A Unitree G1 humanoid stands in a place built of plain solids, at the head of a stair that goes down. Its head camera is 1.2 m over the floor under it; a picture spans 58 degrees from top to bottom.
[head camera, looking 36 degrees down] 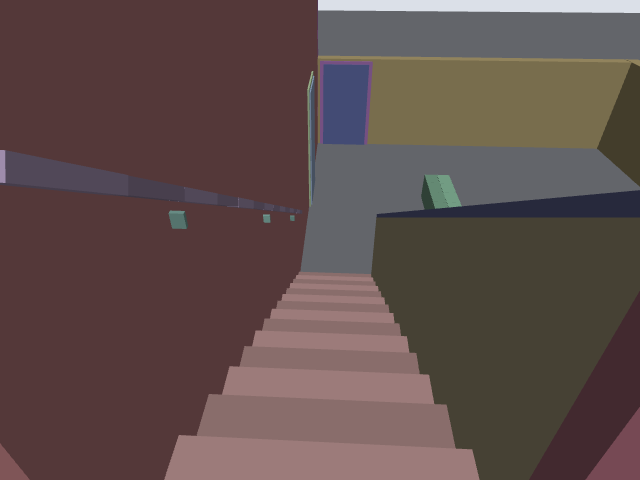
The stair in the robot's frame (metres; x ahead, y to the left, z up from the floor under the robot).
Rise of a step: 0.18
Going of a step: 0.28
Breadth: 0.98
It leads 3 degrees to the right of straight ahead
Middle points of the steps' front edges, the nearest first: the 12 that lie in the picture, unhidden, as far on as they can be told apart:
0.77 -0.01 -0.18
1.05 -0.03 -0.37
1.33 -0.04 -0.55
1.61 -0.05 -0.73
1.90 -0.07 -0.92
2.18 -0.08 -1.10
2.46 -0.10 -1.29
2.75 -0.11 -1.47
3.03 -0.13 -1.65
3.31 -0.14 -1.84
3.60 -0.16 -2.02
3.88 -0.17 -2.21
